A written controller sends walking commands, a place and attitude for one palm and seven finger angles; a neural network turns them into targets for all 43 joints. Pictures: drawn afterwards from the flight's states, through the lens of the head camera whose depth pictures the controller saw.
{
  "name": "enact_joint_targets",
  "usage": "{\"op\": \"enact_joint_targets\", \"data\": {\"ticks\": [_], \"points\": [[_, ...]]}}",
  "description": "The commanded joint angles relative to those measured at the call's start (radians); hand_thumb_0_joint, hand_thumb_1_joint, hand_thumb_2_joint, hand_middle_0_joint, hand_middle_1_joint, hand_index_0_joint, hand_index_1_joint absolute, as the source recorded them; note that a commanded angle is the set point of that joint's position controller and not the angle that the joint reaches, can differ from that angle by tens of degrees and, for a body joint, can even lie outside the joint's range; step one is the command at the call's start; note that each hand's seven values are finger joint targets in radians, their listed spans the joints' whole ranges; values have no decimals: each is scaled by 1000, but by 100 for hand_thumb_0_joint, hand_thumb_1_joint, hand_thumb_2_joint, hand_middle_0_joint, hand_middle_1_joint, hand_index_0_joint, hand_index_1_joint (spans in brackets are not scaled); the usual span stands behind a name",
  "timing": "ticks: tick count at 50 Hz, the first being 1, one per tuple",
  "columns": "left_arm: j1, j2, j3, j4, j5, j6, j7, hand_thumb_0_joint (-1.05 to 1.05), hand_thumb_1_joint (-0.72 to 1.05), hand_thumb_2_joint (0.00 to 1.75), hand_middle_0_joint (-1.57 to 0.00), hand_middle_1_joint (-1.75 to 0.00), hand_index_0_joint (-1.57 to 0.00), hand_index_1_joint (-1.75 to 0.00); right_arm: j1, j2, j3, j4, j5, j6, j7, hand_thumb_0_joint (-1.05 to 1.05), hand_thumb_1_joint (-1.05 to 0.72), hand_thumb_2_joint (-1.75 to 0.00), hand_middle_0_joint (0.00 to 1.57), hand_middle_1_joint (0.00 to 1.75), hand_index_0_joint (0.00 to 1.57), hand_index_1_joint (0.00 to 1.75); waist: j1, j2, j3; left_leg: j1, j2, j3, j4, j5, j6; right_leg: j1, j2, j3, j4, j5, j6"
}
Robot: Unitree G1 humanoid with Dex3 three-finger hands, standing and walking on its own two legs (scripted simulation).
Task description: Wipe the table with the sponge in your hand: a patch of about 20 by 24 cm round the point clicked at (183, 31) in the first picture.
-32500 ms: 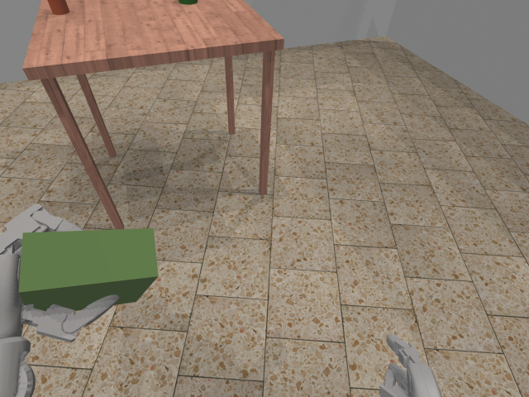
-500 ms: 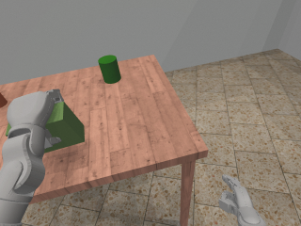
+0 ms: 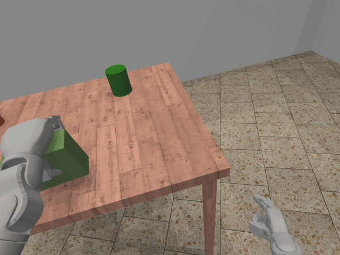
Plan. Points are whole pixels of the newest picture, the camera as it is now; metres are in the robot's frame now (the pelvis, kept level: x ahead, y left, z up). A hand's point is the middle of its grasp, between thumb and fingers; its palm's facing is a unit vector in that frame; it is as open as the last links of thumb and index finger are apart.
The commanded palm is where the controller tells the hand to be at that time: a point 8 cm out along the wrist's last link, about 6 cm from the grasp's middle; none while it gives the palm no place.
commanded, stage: move the sponge above the wiping area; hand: left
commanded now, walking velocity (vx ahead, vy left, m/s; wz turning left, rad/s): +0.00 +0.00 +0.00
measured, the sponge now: (54, 166) +0.25 +0.32 +0.12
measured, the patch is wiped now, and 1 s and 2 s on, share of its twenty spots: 0.00 0.00 0.00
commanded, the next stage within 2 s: none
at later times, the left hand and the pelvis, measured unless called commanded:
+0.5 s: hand (56, 159) +0.25 +0.29 +0.15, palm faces +0.08 -0.11 -0.99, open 9.7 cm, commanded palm +0.21 +0.29 +0.23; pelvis +0.00 +0.02 +0.00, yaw +0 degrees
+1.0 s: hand (65, 168) +0.24 +0.27 +0.14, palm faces +0.01 -0.12 -0.99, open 9.7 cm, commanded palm +0.20 +0.28 +0.23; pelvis +0.00 +0.02 +0.00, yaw +1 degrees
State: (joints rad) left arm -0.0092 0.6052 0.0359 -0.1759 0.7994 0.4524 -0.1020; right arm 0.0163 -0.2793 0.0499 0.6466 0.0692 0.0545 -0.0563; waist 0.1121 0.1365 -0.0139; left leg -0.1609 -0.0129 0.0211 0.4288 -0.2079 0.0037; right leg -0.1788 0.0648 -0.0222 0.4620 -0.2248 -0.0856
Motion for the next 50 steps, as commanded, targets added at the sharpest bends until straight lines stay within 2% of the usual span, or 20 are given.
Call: {"op": "enact_joint_targets", "data": {"ticks": [1, 5, 9, 10, 11, 13, 15, 19, 21, 24, 25, 27, 30, 31, 35, 36, 42, 47, 49, 50], "points": [[-223, 182, 23, -188, 41, 0, -31, 0, 10, 130, -120, -160, -120, -160, -246, -93, -30, -205, -4, -65, -15, 0, -90, -90, 20, 30, 20, 30, -10, -128, -157, -16, -24, -43, -12, 111, 46, 63, -92, 174, -107, 61, 34], [-411, 347, 128, -321, 102, -99, -11, 0, 10, 130, -120, -160, -120, -160, -259, -71, -23, -202, -18, -94, -37, 0, -90, -90, 20, 30, 20, 30, -2, -86, -223, 59, -34, -68, -7, 113, 53, 60, -74, 219, -125, -2, 16], [-413, 332, 172, -229, 95, -188, 64, 0, 10, 130, -120, -160, -120, -160, -187, -61, -38, -160, -29, -109, -45, 0, -90, -90, 20, 30, 20, 30, 12, -27, -219, 81, -29, -73, -30, 147, 39, 75, -70, 179, -129, 46, 0], [-415, 360, 212, -220, 84, -177, 79, 0, 10, 130, -120, -160, -120, -160, -220, -63, -32, -161, -21, -114, -41, 0, -90, -90, 20, 30, 20, 30, 29, 2, -215, 76, -32, -85, -38, 141, 35, 78, -60, 213, -131, 39, -16], [-413, 291, 167, -184, 68, -167, 89, 0, 10, 130, -120, -160, -120, -160, -205, -59, -36, -149, -23, -109, -37, 0, -90, -90, 20, 30, 20, 30, 20, -12, -201, 60, -22, -70, -40, 150, 29, 85, -75, 167, -123, 62, -5], [-366, 251, 152, -138, 46, -122, 98, 0, 10, 130, -120, -160, -120, -160, -212, -71, -42, -142, -17, -95, -18, 0, -90, -90, 20, 30, 20, 30, 30, 4, -171, 29, -16, -74, -60, 155, 16, 88, -79, 148, -117, 90, -2], [-307, 209, 131, -103, 31, -62, 80, 0, 10, 130, -120, -160, -120, -160, -261, -71, -33, -156, -5, -89, -8, 0, -90, -90, 20, 30, 20, 30, 40, -39, -126, 6, -14, -74, -65, 140, 15, 66, -72, 171, -122, 74, -10], [-150, 154, 67, -154, 18, 0, 12, 0, 10, 130, -120, -160, -120, -160, -239, -92, -39, -186, -3, -51, 4, 0, -90, -90, 20, 30, 20, 30, 22, -155, -153, -14, -12, -55, -54, 163, 27, 97, -78, 127, -97, 154, 25], [-119, 105, 21, -221, 14, 12, -12, 0, 10, 130, -120, -160, -120, -160, -254, -88, -31, -210, 0, -52, 11, 0, -90, -90, 20, 30, 20, 30, 18, -140, -170, -11, -7, -53, -54, 152, 32, 92, -78, 108, -87, 134, 25], [-163, 192, 59, -291, 57, 6, -20, 0, 10, 130, -120, -160, -120, -160, -245, -86, -30, -213, -7, -47, 5, 0, -90, -90, 20, 30, 20, 30, 13, -143, -193, 3, -15, -63, -50, 160, 42, 92, -74, 117, -77, 136, 28], [-234, 244, 92, -346, 83, 2, -13, 0, 10, 130, -120, -160, -120, -160, -284, -79, -21, -221, -7, -53, 3, 0, -90, -90, 20, 30, 20, 30, 17, -118, -204, 20, -13, -75, -51, 149, 42, 82, -60, 155, -81, 97, 13], [-345, 291, 106, -344, 133, -34, 17, 0, 10, 130, -120, -160, -120, -160, -232, -74, -24, -205, -22, -58, -7, 0, -90, -90, 20, 30, 20, 30, 13, -92, -223, 40, -18, -76, -54, 165, 44, 84, -62, 132, -82, 78, 12], [-418, 369, 187, -361, 141, -89, 70, 0, 10, 130, -120, -160, -120, -160, -249, -64, -22, -191, -24, -78, -19, 0, -90, -90, 20, 30, 20, 30, 32, -7, -243, 81, -25, -98, -54, 159, 42, 91, -41, 192, -106, 52, -19], [-434, 302, 138, -333, 133, -102, 82, 0, 10, 130, -120, -160, -120, -160, -223, -53, -24, -177, -27, -81, -21, 0, -90, -90, 20, 30, 20, 30, 18, -8, -234, 86, -21, -87, -57, 171, 37, 89, -50, 154, -102, 63, -15], [-348, 251, 145, -175, 66, -53, 89, 0, 10, 130, -120, -160, -120, -160, -268, -63, -25, -153, -7, -77, -10, 0, -90, -90, 20, 30, 20, 30, 38, 1, -146, 47, -17, -96, -80, 139, 20, 67, -52, 175, -129, 55, -22], [-347, 201, 99, -182, 50, -35, 79, 0, 10, 130, -120, -160, -120, -160, -251, -69, -28, -149, -10, -70, -5, 0, -90, -90, 20, 30, 20, 30, 27, -25, -167, 37, -9, -85, -82, 160, 16, 91, -66, 131, -114, 94, -8], [-166, 76, -28, -223, 23, 30, -26, 0, 10, 130, -120, -160, -120, -160, -255, -79, -22, -196, 6, -49, 10, 0, -90, -90, 20, 30, 20, 30, 4, -121, -140, 5, -3, -73, -83, 137, 28, 70, -67, 90, -107, 110, 22], [-260, 196, 26, -393, 109, -10, -18, 0, 10, 130, -120, -160, -120, -160, -253, -72, -19, -220, -15, -51, 8, 0, -90, -90, 20, 30, 20, 30, 18, -81, -235, 47, -10, -85, -75, 178, 41, 105, -58, 106, -73, 109, 11], [-328, 261, 75, -429, 155, -42, 16, 0, 10, 130, -120, -160, -120, -160, -242, -68, -22, -216, -28, -47, 8, 0, -90, -90, 20, 30, 20, 30, 30, -48, -258, 63, -10, -96, -76, 207, 38, 126, -50, 121, -72, 116, -1], [-359, 337, 156, -463, 162, -52, 42, 0, 10, 130, -120, -160, -120, -160, -267, -66, -18, -217, -29, -57, 6, 0, -90, -90, 20, 30, 20, 30, 48, -23, -275, 65, -11, -112, -76, 199, 41, 144, -31, 169, -70, 105, -19]]}}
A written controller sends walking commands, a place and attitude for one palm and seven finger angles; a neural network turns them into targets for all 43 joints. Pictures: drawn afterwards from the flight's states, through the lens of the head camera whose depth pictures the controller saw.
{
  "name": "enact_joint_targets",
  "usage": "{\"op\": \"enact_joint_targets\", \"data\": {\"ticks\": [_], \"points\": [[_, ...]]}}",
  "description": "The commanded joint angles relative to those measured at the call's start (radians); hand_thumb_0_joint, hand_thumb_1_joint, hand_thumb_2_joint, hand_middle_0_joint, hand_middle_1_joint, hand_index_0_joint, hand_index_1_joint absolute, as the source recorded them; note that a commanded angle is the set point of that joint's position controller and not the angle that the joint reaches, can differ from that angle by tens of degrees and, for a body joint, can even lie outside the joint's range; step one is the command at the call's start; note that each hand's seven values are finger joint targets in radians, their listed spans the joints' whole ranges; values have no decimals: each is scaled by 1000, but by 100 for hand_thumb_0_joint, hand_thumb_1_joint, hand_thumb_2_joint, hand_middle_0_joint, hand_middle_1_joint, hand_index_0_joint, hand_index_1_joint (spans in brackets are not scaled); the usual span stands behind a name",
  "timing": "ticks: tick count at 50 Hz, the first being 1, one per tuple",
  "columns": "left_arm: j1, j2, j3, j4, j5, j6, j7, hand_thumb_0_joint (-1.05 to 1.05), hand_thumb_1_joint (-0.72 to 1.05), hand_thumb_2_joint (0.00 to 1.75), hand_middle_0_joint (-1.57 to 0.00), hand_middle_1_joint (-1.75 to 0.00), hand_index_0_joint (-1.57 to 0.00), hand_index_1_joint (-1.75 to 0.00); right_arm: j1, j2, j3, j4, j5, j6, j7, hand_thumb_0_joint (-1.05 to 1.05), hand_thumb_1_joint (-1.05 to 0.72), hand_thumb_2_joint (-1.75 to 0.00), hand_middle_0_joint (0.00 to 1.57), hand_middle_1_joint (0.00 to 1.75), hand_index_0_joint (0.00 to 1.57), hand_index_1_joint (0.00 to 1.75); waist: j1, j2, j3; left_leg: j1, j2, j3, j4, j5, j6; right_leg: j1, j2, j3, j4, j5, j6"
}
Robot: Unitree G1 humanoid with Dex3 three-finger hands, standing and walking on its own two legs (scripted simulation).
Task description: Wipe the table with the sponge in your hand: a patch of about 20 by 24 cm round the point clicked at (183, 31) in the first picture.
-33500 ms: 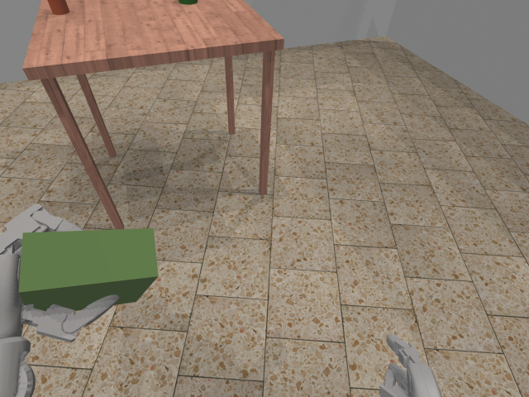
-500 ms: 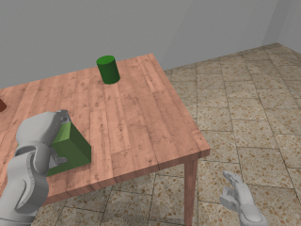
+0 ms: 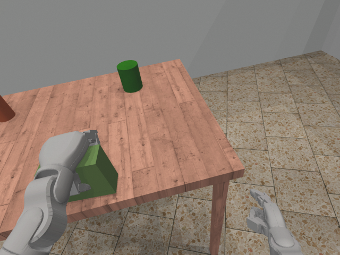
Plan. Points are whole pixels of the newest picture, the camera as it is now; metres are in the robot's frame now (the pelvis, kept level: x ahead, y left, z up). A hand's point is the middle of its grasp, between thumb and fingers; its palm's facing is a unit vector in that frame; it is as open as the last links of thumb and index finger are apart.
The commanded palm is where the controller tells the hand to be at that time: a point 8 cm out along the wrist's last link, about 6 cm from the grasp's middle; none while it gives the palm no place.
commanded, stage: move the sponge above the wiping area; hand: left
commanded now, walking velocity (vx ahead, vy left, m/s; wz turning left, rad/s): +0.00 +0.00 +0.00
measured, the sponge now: (84, 179) +0.24 +0.25 +0.08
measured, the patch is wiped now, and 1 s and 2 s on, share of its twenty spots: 0.00 0.00 0.00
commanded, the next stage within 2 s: lower the sponge onto the table in 1.62 s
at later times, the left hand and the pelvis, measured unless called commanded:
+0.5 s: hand (81, 164) +0.24 +0.23 +0.14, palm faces +0.04 -0.03 -1.00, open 9.7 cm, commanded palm +0.21 +0.26 +0.23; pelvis +0.00 -0.02 +0.00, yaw +0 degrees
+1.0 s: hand (69, 154) +0.25 +0.25 +0.17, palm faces +0.15 +0.00 -0.99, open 9.7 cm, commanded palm +0.22 +0.26 +0.24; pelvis +0.00 -0.02 +0.00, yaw +0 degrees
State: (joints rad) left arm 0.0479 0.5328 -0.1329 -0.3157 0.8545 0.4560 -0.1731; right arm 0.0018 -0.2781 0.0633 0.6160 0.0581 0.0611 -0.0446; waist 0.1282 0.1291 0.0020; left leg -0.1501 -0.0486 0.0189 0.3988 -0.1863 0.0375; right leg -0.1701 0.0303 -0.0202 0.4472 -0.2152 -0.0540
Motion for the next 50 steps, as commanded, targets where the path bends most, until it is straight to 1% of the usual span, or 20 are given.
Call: {"op": "enact_joint_targets", "data": {"ticks": [1, 5, 6, 10, 11, 13, 18, 20, 21, 25, 26, 30, 32, 35, 39, 40, 41, 45, 47, 50], "points": [[-415, 371, 304, -287, 108, -65, 136, 0, 10, 130, -120, -160, -120, -160, -225, -54, -32, -174, -24, -65, -7, 0, -90, -90, 20, 30, 20, 30, 28, -15, -287, 54, 20, -93, -42, 199, 4, 139, -8, 141, -56, 105, -49], [-405, 340, 327, -153, 41, -38, 181, 0, 10, 130, -120, -160, -120, -160, -257, -56, -34, -145, -1, -62, 1, 0, -90, -90, 20, 30, 20, 30, 34, -27, -180, 47, 19, -102, -56, 142, -11, 76, 0, 188, -112, 47, -61], [-390, 294, 300, -126, 11, -29, 179, 0, 10, 130, -120, -160, -120, -160, -238, -58, -41, -136, -1, -59, 1, 0, -90, -90, 20, 30, 20, 30, 23, -46, -190, 40, 25, -82, -52, 146, -13, 91, -18, 149, -107, 67, -43], [-219, 247, 271, -36, -33, 40, 114, 0, 10, 130, -120, -160, -120, -160, -271, -75, -34, -146, 16, -46, 0, 0, -90, -90, 20, 30, 20, 30, 18, -97, -119, -7, 20, -69, -46, 117, -10, 54, -17, 168, -119, 69, -31], [-216, 179, 200, -58, -45, 46, 89, 0, 10, 130, -120, -160, -120, -160, -254, -80, -34, -156, 16, -42, 2, 0, -90, -90, 20, 30, 20, 30, 0, -102, -134, -15, 25, -58, -41, 118, -9, 65, -31, 126, -108, 94, -17], [-177, 149, 155, -101, -56, 48, 55, 0, 10, 130, -120, -160, -120, -160, -248, -83, -35, -172, 21, -43, 3, 0, -90, -90, 20, 30, 20, 30, -11, -93, -138, -18, 25, -60, -37, 104, -4, 63, -34, 112, -102, 100, -7], [-299, 287, 208, -213, 22, -1, 40, 0, 10, 130, -120, -160, -120, -160, -232, -85, -36, -185, 1, -62, -19, 0, -90, -90, 20, 30, 20, 30, -16, -103, -203, 14, 14, -68, -18, 89, 15, 64, -34, 136, -91, 36, -7], [-432, 393, 271, -322, 82, -46, 73, 0, 10, 130, -120, -160, -120, -160, -264, -73, -31, -192, -7, -79, -28, 0, -90, -90, 20, 30, 20, 30, 3, -27, -261, 55, 8, -85, -15, 102, 16, 79, -18, 186, -91, 6, -29], [-474, 399, 282, -305, 102, -72, 98, 0, 10, 130, -120, -160, -120, -160, -220, -67, -35, -183, -22, -87, -36, 0, -90, -90, 20, 30, 20, 30, 5, -24, -285, 62, 6, -77, -7, 133, 15, 100, -24, 164, -82, 25, -34], [-438, 441, 387, -132, 52, -111, 164, 0, 10, 130, -120, -160, -120, -160, -216, -65, -43, -141, -8, -95, -37, 0, -90, -90, 20, 30, 20, 30, 24, -29, -197, 51, 3, -92, -24, 100, 2, 72, -11, 229, -134, -13, -56], [-454, 378, 349, -79, 28, -104, 176, 0, 10, 130, -120, -160, -120, -160, -208, -59, -46, -124, -6, -91, -34, 0, -90, -90, 20, 30, 20, 30, 11, -49, -192, 40, 10, -76, -24, 104, -4, 79, -24, 192, -129, 5, -43], [-363, 326, 325, 57, -36, -27, 149, 0, 10, 130, -120, -160, -120, -160, -251, -81, -45, -121, 11, -79, -21, 0, -90, -90, 20, 30, 20, 30, 23, -40, -110, -19, 12, -69, -30, 65, -16, 45, -33, 214, -144, -16, -40], [-277, 277, 271, 54, -47, -3, 104, 0, 10, 130, -120, -160, -120, -160, -231, -93, -49, -133, 10, -67, -17, 0, -90, -90, 20, 30, 20, 30, 9, -103, -136, -38, 16, -54, -16, 93, -12, 70, -46, 171, -117, 53, -16], [-157, 197, 203, -29, -55, 25, 40, 0, 10, 130, -120, -160, -120, -160, -272, -82, -39, -180, 23, -65, -6, 0, -90, -90, 20, 30, 20, 30, 1, -104, -161, -39, 16, -51, 3, 107, -1, 75, -47, 175, -98, 90, -10], [-214, 287, 229, -151, -12, -14, 11, 0, 10, 130, -120, -160, -120, -160, -225, -91, -44, -189, 7, -67, -14, 0, -90, -90, 20, 30, 20, 30, -15, -157, -200, -23, 11, -56, 19, 105, 17, 75, -54, 156, -77, 89, 8], [-269, 358, 278, -206, 16, -29, 21, 0, 10, 130, -120, -160, -120, -160, -256, -85, -38, -193, 4, -79, -18, 0, -90, -90, 20, 30, 20, 30, -7, -129, -220, -7, 12, -63, 28, 106, 18, 72, -45, 200, -78, 61, -6], [-321, 399, 311, -240, 37, -61, 39, 0, 10, 130, -120, -160, -120, -160, -221, -82, -41, -190, -12, -83, -25, 0, -90, -90, 20, 30, 20, 30, 0, -118, -255, 5, 7, -61, 33, 128, 20, 96, -51, 173, -69, 73, -7], [-408, 497, 430, -250, 54, -162, 142, 0, 10, 130, -120, -160, -120, -160, -194, -66, -48, -164, -20, -111, -44, 0, -90, -90, 20, 30, 20, 30, 20, -17, -233, 64, -1, -84, 17, 133, 11, 68, -21, 236, -111, 35, -45], [-454, 411, 381, -118, 26, -162, 182, 0, 10, 130, -120, -160, -120, -160, -163, -63, -56, -124, -10, -106, -43, 0, -90, -90, 20, 30, 20, 30, -2, -2, -172, 54, 9, -76, -2, 109, -4, 40, -24, 196, -131, 14, -40], [-431, 359, 354, 33, -26, -92, 188, 0, 10, 130, -120, -160, -120, -160, -223, -77, -53, -107, 12, -100, -33, 0, -90, -90, 20, 30, 20, 30, 10, -4, -92, 7, 10, -79, -23, 51, -15, 8, -26, 213, -153, -41, -44]]}}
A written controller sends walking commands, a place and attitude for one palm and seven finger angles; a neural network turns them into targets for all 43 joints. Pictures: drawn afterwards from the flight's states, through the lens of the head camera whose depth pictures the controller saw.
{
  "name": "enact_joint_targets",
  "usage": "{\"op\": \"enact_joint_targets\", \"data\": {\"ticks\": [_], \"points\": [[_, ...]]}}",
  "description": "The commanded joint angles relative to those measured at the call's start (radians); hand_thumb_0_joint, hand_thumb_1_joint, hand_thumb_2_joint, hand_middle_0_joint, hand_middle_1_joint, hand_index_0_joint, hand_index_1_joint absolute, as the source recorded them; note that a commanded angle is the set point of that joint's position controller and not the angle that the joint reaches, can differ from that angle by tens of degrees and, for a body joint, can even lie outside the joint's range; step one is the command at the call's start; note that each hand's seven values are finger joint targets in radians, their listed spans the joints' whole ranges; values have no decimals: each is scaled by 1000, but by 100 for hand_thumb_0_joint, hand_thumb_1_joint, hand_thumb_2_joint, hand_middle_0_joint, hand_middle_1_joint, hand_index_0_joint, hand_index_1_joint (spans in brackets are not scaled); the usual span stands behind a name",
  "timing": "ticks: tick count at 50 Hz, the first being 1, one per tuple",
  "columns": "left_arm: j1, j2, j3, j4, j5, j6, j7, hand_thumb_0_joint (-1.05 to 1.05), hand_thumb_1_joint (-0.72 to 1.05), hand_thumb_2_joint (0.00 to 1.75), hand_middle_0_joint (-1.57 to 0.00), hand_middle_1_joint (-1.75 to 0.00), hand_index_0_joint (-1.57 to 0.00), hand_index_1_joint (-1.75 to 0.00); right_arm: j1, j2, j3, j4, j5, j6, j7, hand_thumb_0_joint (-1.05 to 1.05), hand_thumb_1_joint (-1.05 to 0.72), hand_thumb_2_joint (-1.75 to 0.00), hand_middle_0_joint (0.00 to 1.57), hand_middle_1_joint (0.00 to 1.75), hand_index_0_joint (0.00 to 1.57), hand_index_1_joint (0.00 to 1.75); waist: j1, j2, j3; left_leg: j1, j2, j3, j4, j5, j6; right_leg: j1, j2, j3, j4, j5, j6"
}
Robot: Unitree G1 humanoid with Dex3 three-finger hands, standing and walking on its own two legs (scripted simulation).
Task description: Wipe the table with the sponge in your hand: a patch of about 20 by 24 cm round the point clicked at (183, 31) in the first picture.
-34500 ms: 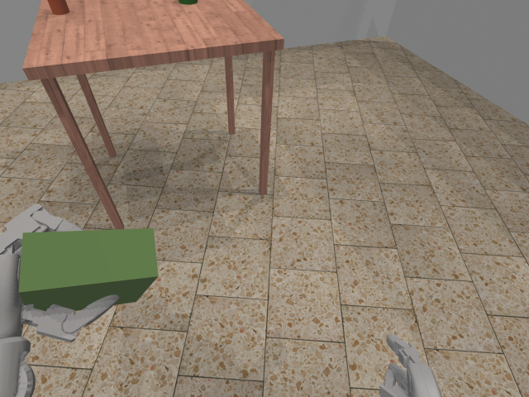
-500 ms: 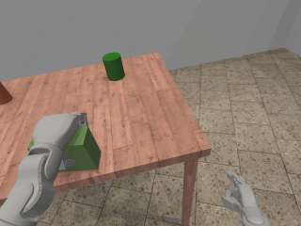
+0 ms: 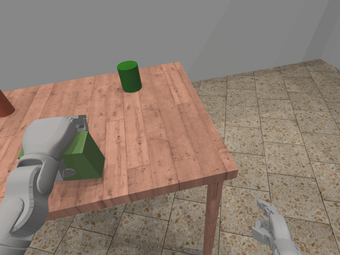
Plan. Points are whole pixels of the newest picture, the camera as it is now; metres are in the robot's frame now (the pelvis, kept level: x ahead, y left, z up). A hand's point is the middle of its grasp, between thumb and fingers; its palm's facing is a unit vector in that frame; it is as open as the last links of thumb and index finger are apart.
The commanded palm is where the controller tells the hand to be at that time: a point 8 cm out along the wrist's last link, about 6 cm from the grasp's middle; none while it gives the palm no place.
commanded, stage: move the sponge above the wiping area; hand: left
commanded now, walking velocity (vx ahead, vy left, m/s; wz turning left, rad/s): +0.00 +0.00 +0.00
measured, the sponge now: (70, 162) +0.25 +0.29 +0.12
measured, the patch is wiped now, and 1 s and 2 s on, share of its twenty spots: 0.00 0.00 0.05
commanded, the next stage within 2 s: lower the sponge onto the table in 0.62 s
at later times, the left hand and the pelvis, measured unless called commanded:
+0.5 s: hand (53, 130) +0.26 +0.30 +0.20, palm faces +0.29 -0.03 -0.96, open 9.7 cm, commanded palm +0.22 +0.28 +0.24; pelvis +0.00 +0.01 +0.00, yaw +0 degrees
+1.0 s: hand (53, 137) +0.26 +0.31 +0.19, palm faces +0.21 -0.08 -0.97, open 9.7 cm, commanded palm +0.21 +0.28 +0.24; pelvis +0.00 +0.01 +0.00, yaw +0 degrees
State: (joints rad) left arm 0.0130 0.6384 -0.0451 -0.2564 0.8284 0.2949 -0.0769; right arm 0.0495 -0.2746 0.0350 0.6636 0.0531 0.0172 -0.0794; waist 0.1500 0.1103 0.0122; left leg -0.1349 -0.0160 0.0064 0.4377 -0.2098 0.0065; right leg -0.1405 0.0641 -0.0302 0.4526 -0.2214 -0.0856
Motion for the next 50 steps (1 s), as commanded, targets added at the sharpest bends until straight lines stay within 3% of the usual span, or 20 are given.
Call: {"op": "enact_joint_targets", "data": {"ticks": [1, 2, 5, 8, 11, 15, 18, 20, 24, 25, 28, 31, 35, 37, 40, 41, 43, 45, 47, 50], "points": [[-398, 207, 223, -14, -19, 81, 76, 0, 10, 130, -120, -160, -120, -160, -254, -88, -28, -155, 13, -50, 3, 0, -90, -90, 20, 30, 20, 30, -24, -7, -127, -18, -15, -51, -62, 71, 15, -1, -77, 186, -151, -21, 4], [-357, 210, 221, 7, -22, 96, 58, 0, 10, 130, -120, -160, -120, -160, -253, -94, -28, -155, 14, -44, 5, 0, -90, -90, 20, 30, 20, 30, -21, -35, -121, -30, -15, -51, -65, 83, 15, 5, -75, 174, -146, 3, 9], [-244, 61, 89, -45, -32, 145, -14, 0, 10, 130, -120, -160, -120, -160, -313, -77, -10, -205, 29, -43, 16, 0, -90, -90, 20, 30, 20, 30, -26, -54, -146, -32, -16, -51, -67, 100, 22, 14, -74, 160, -122, 45, 12], [-186, 55, 54, -112, -23, 150, -59, 0, 10, 130, -120, -160, -120, -160, -270, -94, -16, -217, 22, -32, 22, 0, -90, -90, 20, 30, 20, 30, -40, -103, -190, -30, -10, -51, -63, 101, 35, 37, -78, 117, -102, 84, 31], [-285, 169, 120, -217, 43, 136, -58, 0, 10, 130, -120, -160, -120, -160, -277, -90, -7, -232, 7, -35, 18, 0, -90, -90, 20, 30, 20, 30, -30, -117, -253, -17, -14, -54, -54, 130, 41, 62, -75, 129, -75, 84, 24], [-441, 370, 297, -371, 119, 66, 23, 0, 10, 130, -120, -160, -120, -160, -286, -72, -4, -231, -13, -42, 15, 0, -90, -90, 20, 30, 20, 30, 13, -6, -326, 40, -24, -89, -61, 201, 41, 108, -43, 192, -68, 105, -16], [-369, 268, 268, -266, 82, 57, 86, 0, 10, 130, -120, -160, -120, -160, -238, -56, -16, -198, -11, -40, 27, 0, -90, -90, 20, 30, 20, 30, 9, 12, -260, 43, -17, -80, -74, 237, 21, 90, -45, 155, -89, 133, -17], [-367, 246, 272, -175, 36, 99, 97, 0, 10, 130, -120, -160, -120, -160, -286, -62, -13, -186, 7, -37, 30, 0, -90, -90, 20, 30, 20, 30, 12, 14, -180, 27, -14, -87, -81, 175, 17, 41, -41, 197, -119, 71, -27], [-244, 145, 182, -74, -25, 165, 31, 0, 10, 130, -120, -160, -120, -160, -267, -89, -18, -185, 18, -4, 29, 0, -90, -90, 20, 30, 20, 30, -13, -74, -125, -25, -10, -54, -83, 136, 16, 25, -61, 138, -127, 87, 13], [-224, 83, 129, -60, -27, 186, 6, 0, 10, 130, -120, -160, -120, -160, -309, -80, -2, -200, 32, -9, 30, 0, -90, -90, 20, 30, 20, 30, -23, -54, -87, -32, -8, -57, -91, 106, 16, -16, -54, 148, -136, 44, 7], [-192, 5, 28, -125, -40, 189, -42, 0, 10, 130, -120, -160, -120, -160, -273, -91, -9, -221, 33, -12, 31, 0, -90, -90, 20, 30, 20, 30, -44, -74, -149, -28, -2, -56, -89, 82, 27, 10, -65, 89, -114, 64, 29], [-234, 63, 44, -260, 6, 177, -55, 0, 10, 130, -120, -160, -120, -160, -284, -85, -1, -250, 22, -23, 28, 0, -90, -90, 20, 30, 20, 30, -38, -84, -235, -2, -7, -60, -72, 122, 40, 47, -64, 97, -84, 86, 22], [-430, 314, 216, -448, 123, 106, 2, 0, 10, 130, -120, -160, -120, -160, -299, -77, -2, -248, -10, -35, 17, 0, -90, -90, 20, 30, 20, 30, -4, 12, -342, 52, -14, -88, -64, 196, 46, 112, -37, 171, -57, 114, -9], [-377, 307, 249, -337, 153, 84, 56, 0, 10, 130, -120, -160, -120, -160, -231, -63, -9, -217, -23, -36, 15, 0, -90, -90, 20, 30, 20, 30, 4, 1, -318, 46, -15, -77, -63, 245, 33, 109, -37, 153, -63, 124, -18], [-369, 248, 247, -191, 75, 118, 80, 0, 10, 130, -120, -160, -120, -160, -281, -63, -8, -190, 6, -26, 29, 0, -90, -90, 20, 30, 20, 30, 9, -9, -178, 27, -16, -91, -86, 177, 21, 38, -30, 195, -122, 67, -30], [-377, 180, 205, -152, 32, 129, 79, 0, 10, 130, -120, -160, -120, -160, -265, -64, -11, -181, 8, -20, 32, 0, -90, -90, 20, 30, 20, 30, -6, -48, -167, 13, -10, -74, -85, 162, 18, 41, -48, 153, -124, 70, -11], [-308, 164, 196, -89, -10, 154, 57, 0, 10, 130, -120, -160, -120, -160, -269, -79, -13, -176, 13, -9, 33, 0, -90, -90, 20, 30, 20, 30, -7, -66, -138, -13, -9, -64, -89, 141, 14, 34, -54, 142, -130, 79, 4], [-199, 136, 180, -82, -18, 192, 19, 0, 10, 130, -120, -160, -120, -160, -310, -82, -4, -199, 24, -5, 34, 0, -90, -90, 20, 30, 20, 30, -1, -49, -127, -29, -12, -60, -83, 141, 16, 25, -51, 169, -121, 90, -1], [-154, 65, 101, -134, -32, 207, -21, 0, 10, 130, -120, -160, -120, -160, -287, -87, -6, -218, 27, 6, 39, 0, -90, -90, 20, 30, 20, 30, -21, -64, -156, -35, -7, -47, -73, 154, 21, 45, -66, 119, -104, 134, 19], [-160, 96, 106, -176, -13, 215, -53, 0, 10, 130, -120, -160, -120, -160, -310, -86, 1, -234, 33, -1, 36, 0, -90, -90, 20, 30, 20, 30, -38, -95, -170, -34, -6, -53, -61, 116, 32, 25, -59, 143, -105, 83, 21]]}}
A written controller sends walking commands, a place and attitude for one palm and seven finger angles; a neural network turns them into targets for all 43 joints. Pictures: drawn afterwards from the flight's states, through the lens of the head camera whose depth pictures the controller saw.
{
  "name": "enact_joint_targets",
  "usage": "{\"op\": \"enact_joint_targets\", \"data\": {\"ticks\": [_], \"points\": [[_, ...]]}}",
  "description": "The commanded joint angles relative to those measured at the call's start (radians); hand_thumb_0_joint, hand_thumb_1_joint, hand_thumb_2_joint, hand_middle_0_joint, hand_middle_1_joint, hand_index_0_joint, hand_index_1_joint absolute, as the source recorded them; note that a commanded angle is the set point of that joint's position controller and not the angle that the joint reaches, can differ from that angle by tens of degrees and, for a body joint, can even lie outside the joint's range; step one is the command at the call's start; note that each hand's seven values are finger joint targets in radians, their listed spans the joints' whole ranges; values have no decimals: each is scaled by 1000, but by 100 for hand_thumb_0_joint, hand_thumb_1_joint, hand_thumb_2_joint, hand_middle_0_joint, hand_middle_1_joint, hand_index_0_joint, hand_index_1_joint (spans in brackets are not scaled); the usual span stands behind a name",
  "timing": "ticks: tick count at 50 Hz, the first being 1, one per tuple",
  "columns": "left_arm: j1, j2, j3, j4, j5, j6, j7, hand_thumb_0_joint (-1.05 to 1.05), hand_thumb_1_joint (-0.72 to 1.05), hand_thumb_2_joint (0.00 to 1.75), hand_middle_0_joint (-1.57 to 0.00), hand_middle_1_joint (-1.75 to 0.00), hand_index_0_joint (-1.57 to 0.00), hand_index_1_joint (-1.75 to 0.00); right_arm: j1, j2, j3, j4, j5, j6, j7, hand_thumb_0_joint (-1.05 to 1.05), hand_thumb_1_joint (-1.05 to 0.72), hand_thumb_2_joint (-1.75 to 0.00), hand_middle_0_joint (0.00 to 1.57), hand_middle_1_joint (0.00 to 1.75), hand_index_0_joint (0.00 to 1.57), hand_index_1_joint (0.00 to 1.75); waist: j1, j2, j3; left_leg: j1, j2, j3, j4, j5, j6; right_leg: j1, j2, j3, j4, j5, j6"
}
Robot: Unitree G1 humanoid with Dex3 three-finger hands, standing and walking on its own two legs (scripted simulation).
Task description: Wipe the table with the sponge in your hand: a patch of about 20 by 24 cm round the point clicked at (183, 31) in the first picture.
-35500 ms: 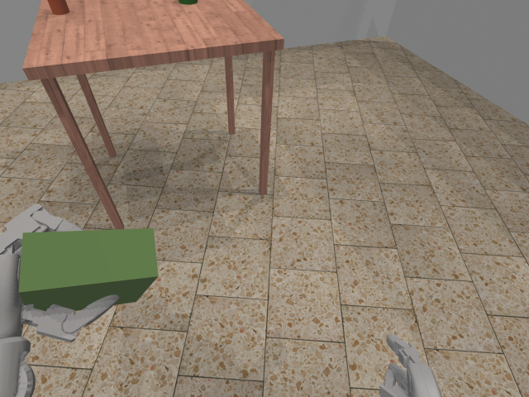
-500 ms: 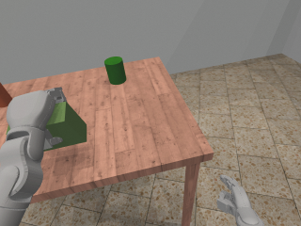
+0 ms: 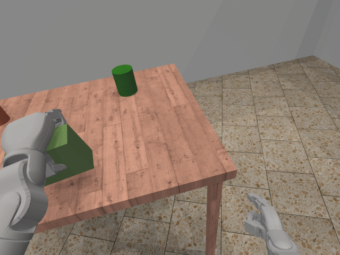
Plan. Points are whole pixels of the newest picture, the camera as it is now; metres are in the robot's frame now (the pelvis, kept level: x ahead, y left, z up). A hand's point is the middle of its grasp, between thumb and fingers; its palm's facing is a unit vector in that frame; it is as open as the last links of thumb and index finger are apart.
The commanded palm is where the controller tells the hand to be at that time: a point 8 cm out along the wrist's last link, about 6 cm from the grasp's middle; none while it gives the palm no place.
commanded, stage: lower the sponge onto the table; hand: left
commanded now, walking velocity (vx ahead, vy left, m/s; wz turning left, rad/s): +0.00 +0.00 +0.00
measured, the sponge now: (58, 161) +0.26 +0.31 +0.13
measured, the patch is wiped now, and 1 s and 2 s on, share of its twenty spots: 0.00 0.05 0.20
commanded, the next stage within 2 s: wipe forward along the first lane in 0.86 s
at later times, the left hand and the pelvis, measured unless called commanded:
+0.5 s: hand (71, 166) +0.24 +0.26 +0.13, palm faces +0.02 -0.11 -0.99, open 9.7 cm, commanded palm +0.21 +0.27 +0.21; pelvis +0.00 +0.00 +0.00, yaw +0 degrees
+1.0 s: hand (70, 164) +0.25 +0.28 +0.13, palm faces +0.03 -0.06 -1.00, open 9.7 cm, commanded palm +0.23 +0.28 +0.19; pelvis +0.01 +0.00 +0.00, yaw +1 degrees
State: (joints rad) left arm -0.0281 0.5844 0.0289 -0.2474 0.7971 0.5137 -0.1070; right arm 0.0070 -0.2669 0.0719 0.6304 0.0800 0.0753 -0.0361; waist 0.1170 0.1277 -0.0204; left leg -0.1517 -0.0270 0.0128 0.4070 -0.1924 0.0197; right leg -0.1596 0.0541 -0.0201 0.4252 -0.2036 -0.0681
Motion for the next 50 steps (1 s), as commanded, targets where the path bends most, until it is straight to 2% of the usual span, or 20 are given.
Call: {"op": "enact_joint_targets", "data": {"ticks": [1, 5, 6, 9, 10, 11, 15, 21, 23, 25, 27, 30, 32, 35, 37, 40, 43, 45, 46, 50], "points": [[-159, 150, 11, -226, 28, -17, -30, 0, 10, 130, -120, -160, -120, -160, -246, -97, -37, -210, -3, -63, -12, 0, -90, -90, 20, 30, 20, 30, -7, -111, -157, -16, 1, -57, -27, 98, 25, 56, -57, 107, -68, 63, 9], [-327, 346, 126, -330, 126, -85, -3, 0, 10, 130, -120, -160, -120, -160, -250, -93, -36, -203, -26, -84, -34, 0, -90, -90, 20, 30, 20, 30, 8, -51, -232, 36, -9, -79, -15, 115, 31, 73, -45, 174, -63, 27, -13], [-358, 361, 140, -333, 149, -112, 18, 0, 10, 130, -120, -160, -120, -160, -215, -88, -42, -200, -40, -90, -41, 0, -90, -90, 20, 30, 20, 30, 16, -33, -263, 43, -15, -71, -4, 143, 32, 98, -53, 153, -56, 40, -15], [-313, 346, 176, -221, 133, -174, 68, 0, 10, 130, -120, -160, -120, -160, -173, -80, -54, -165, -38, -97, -44, 0, -90, -90, 20, 30, 20, 30, 17, -40, -190, 55, -12, -77, -18, 132, 21, 58, -42, 166, -93, 14, -25], [-322, 348, 188, -207, 112, -171, 76, 0, 10, 130, -120, -160, -120, -160, -212, -78, -45, -169, -27, -105, -43, 0, -90, -90, 20, 30, 20, 30, 25, 1, -165, 51, -16, -90, -25, 112, 19, 46, -34, 203, -104, -6, -41], [-328, 302, 168, -169, 92, -174, 88, 0, 10, 130, -120, -160, -120, -160, -190, -75, -52, -150, -28, -102, -41, 0, -90, -90, 20, 30, 20, 30, 17, -28, -178, 46, -12, -76, -23, 123, 15, 65, -44, 167, -96, 21, -29], [-222, 187, 99, -64, 39, -97, 76, 0, 10, 130, -120, -160, -120, -160, -254, -83, -50, -154, -11, -101, -23, 0, -90, -90, 20, 30, 20, 30, 29, -18, -92, -5, -7, -76, -41, 86, 3, 29, -50, 174, -103, 8, -27], [-106, 109, -13, -149, 51, -59, -7, 0, 10, 130, -120, -160, -120, -160, -230, -100, -49, -187, -13, -81, -12, 0, -90, -90, 20, 30, 20, 30, -1, -125, -150, -13, -4, -54, -26, 105, 25, 55, -57, 110, -70, 68, 6], [-147, 164, 11, -195, 80, -78, -9, 0, 10, 130, -120, -160, -120, -160, -216, -102, -52, -189, -21, -78, -13, 0, -90, -90, 20, 30, 20, 30, -4, -117, -169, -1, -6, -61, -24, 108, 31, 58, -56, 117, -67, 67, 8], [-233, 288, 107, -237, 128, -100, 13, 0, 10, 130, -120, -160, -120, -160, -238, -99, -47, -189, -27, -84, -23, 0, -90, -90, 20, 30, 20, 30, 10, -121, -199, 16, -9, -70, -16, 104, 33, 61, -45, 172, -71, 22, -6], [-288, 311, 137, -196, 149, -144, 49, 0, 10, 130, -120, -160, -120, -160, -182, -87, -50, -174, -38, -90, -33, 0, -90, -90, 20, 30, 20, 30, 5, -125, -196, 27, -15, -60, -10, 128, 31, 62, -46, 151, -77, 30, -5], [-254, 300, 168, -103, 116, -161, 86, 0, 10, 130, -120, -160, -120, -160, -205, -85, -53, -160, -26, -95, -36, 0, -90, -90, 20, 30, 20, 30, 23, -69, -149, 24, -18, -70, -17, 95, 23, 42, -37, 203, -104, -2, -26], [-239, 217, 111, -56, 82, -150, 91, 0, 10, 130, -120, -160, -120, -160, -187, -86, -59, -145, -21, -86, -29, 0, -90, -90, 20, 30, 20, 30, 11, -62, -121, 7, -13, -57, -23, 89, 14, 35, -49, 152, -104, 7, -11], [-181, 188, 87, -19, 62, -104, 71, 0, 10, 130, -120, -160, -120, -160, -234, -94, -54, -152, -13, -87, -24, 0, -90, -90, 20, 30, 20, 30, 15, -27, -96, -15, -14, -61, -21, 80, 11, 26, -50, 178, -99, 9, -18], [-152, 153, 35, -45, 67, -92, 44, 0, 10, 130, -120, -160, -120, -160, -205, -104, -61, -156, -17, -81, -20, 0, -90, -90, 20, 30, 20, 30, 0, -58, -138, -17, -11, -50, -13, 101, 17, 51, -61, 139, -82, 54, -2], [-151, 163, 23, -135, 82, -101, 10, 0, 10, 130, -120, -160, -120, -160, -239, -92, -51, -188, -15, -87, -20, 0, -90, -90, 20, 30, 20, 30, -2, -79, -171, 3, -13, -62, -5, 120, 31, 59, -53, 160, -70, 70, -6], [-174, 214, 63, -158, 100, -163, 18, 0, 10, 130, -120, -160, -120, -160, -169, -100, -60, -170, -31, -91, -28, 0, -90, -90, 20, 30, 20, 30, -14, -99, -194, 27, -11, -61, 0, 147, 37, 66, -52, 122, -64, 112, 4], [-156, 187, 60, -124, 95, -169, 26, 0, 10, 130, -120, -160, -120, -160, -195, -86, -54, -176, -21, -99, -32, 0, -90, -90, 20, 30, 20, 30, -9, -106, -148, 25, -9, -69, -6, 116, 35, 25, -42, 148, -80, 58, -5], [-147, 155, 37, -89, 92, -173, 31, 0, 10, 130, -120, -160, -120, -160, -159, -94, -59, -166, -28, -98, -33, 0, -90, -90, 20, 30, 20, 30, -13, -108, -143, 13, -6, -57, -6, 119, 32, 31, -51, 112, -73, 73, 1], [-191, 215, 98, -44, 97, -160, 59, 0, 10, 130, -120, -160, -120, -160, -192, -103, -58, -156, -18, -88, -31, 0, -90, -90, 20, 30, 20, 30, -1, -103, -103, -5, -7, -68, -21, 87, 23, 7, -37, 148, -86, 30, -11]]}}
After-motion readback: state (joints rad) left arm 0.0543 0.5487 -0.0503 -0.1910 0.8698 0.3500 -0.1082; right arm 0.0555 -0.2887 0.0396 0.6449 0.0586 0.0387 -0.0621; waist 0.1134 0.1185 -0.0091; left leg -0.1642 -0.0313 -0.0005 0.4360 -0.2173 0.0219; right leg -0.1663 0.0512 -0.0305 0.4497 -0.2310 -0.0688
